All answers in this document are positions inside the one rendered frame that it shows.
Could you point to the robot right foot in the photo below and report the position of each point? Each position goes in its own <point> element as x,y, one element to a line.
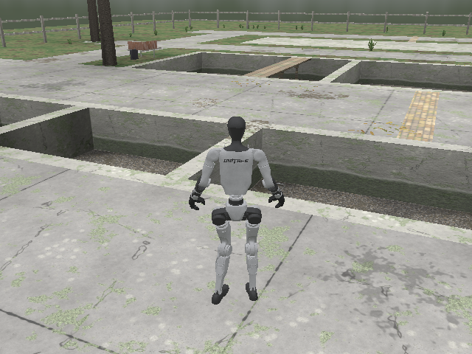
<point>252,294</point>

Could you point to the right robot hand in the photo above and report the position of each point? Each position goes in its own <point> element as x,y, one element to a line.
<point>281,200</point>

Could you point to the left robot hand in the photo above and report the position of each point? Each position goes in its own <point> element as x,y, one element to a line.
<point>192,202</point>

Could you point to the left robot upper arm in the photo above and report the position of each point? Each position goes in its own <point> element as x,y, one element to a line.
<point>211,157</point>

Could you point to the right robot forearm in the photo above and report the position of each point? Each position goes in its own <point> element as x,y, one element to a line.
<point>275,190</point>

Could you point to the left robot forearm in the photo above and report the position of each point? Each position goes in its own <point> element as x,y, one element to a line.
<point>196,193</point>

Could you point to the robot left thigh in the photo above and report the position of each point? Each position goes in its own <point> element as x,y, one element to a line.
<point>223,229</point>

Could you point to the right robot upper arm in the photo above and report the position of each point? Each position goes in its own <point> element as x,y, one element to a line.
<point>259,156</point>

